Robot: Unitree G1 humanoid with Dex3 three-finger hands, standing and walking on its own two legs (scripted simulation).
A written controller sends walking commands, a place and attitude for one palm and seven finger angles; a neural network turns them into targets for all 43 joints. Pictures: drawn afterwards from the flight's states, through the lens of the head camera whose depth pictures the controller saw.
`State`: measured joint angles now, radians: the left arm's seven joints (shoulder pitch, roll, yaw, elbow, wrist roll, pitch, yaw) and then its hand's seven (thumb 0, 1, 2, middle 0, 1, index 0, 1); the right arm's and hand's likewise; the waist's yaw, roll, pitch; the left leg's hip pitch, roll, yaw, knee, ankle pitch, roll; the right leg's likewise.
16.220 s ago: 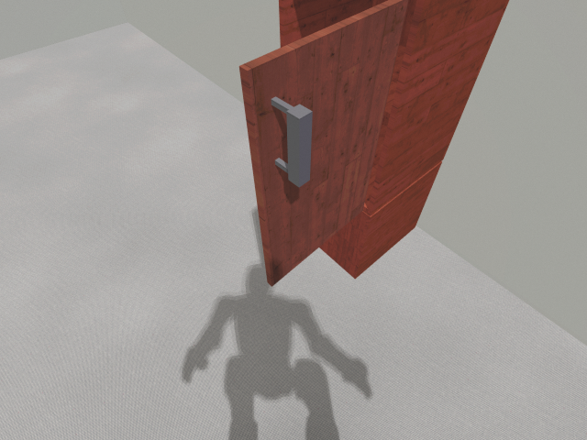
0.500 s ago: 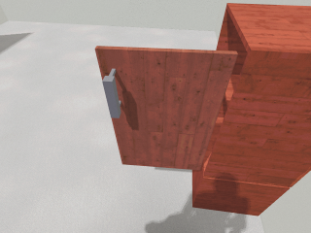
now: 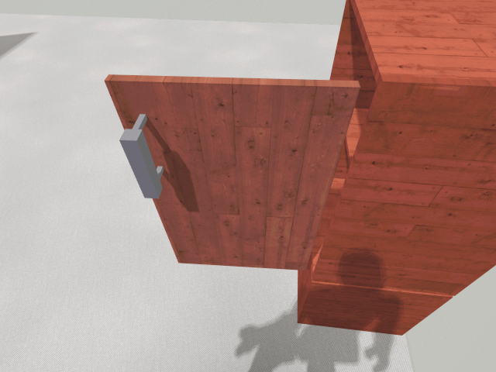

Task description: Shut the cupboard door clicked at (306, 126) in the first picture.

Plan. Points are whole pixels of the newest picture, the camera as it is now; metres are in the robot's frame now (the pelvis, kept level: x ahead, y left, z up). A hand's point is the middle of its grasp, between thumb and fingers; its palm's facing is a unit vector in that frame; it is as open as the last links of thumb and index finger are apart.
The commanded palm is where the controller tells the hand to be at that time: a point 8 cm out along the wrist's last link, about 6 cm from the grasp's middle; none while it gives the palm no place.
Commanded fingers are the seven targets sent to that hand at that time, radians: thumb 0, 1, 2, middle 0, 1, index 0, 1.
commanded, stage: look again from close up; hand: left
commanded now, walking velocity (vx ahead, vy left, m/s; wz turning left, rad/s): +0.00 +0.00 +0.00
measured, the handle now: (147, 157) +0.43 +0.20 +0.12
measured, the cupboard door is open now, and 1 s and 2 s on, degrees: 93 93 93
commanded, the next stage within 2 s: raise the hand and make a fist in 0.22 s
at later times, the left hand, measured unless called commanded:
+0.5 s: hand (134, 332) +0.18 +0.19 -0.02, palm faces +0.28 -0.95 -0.12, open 7.2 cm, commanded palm +0.10 +0.23 -0.05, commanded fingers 0.00 0.90 0.90 -0.37 -0.48 -0.37 -0.48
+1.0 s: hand (134, 345) +0.16 +0.18 +0.00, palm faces -0.10 -0.99 -0.04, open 4.9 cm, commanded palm +0.12 +0.24 +0.01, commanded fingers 0.00 0.90 0.90 -0.82 -0.98 -0.82 -0.98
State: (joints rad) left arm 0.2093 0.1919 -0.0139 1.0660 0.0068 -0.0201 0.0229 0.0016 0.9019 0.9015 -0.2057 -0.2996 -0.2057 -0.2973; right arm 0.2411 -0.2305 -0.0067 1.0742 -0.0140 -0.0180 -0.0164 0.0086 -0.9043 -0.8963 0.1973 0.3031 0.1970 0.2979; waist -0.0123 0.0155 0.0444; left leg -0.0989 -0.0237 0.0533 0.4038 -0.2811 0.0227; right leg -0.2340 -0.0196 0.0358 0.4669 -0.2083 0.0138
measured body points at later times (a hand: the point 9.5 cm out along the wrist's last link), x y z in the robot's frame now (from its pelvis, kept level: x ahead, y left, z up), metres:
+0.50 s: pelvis +0.00 -0.03 -0.02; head -0.01 -0.05 +0.43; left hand +0.17 +0.24 -0.01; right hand +0.11 -0.28 -0.13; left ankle -0.04 +0.10 -0.74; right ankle +0.03 -0.13 -0.74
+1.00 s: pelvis -0.04 +0.00 -0.07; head -0.01 +0.00 +0.38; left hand +0.16 +0.23 +0.01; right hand +0.17 -0.20 -0.13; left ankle -0.04 +0.10 -0.74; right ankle +0.03 -0.13 -0.74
